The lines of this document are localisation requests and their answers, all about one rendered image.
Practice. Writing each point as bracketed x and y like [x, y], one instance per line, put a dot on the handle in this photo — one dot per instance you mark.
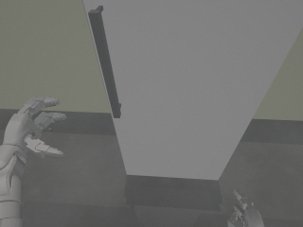
[97, 26]

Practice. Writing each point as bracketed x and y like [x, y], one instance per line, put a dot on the right robot hand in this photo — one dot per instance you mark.
[249, 215]

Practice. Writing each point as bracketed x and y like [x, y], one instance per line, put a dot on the left robot hand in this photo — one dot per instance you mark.
[18, 130]

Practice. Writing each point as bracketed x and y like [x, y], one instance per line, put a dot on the left robot forearm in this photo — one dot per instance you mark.
[12, 168]

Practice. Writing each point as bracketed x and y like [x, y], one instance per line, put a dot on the fridge door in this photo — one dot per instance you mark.
[190, 75]

